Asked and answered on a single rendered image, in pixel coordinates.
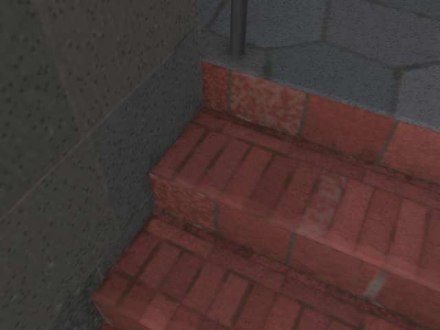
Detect stairs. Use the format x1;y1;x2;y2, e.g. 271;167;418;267
91;61;440;330

